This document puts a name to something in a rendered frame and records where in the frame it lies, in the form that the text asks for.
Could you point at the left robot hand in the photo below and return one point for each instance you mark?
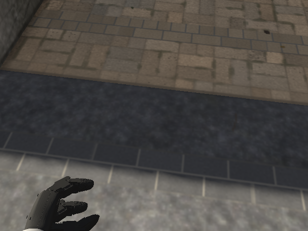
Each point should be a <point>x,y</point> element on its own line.
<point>49,209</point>

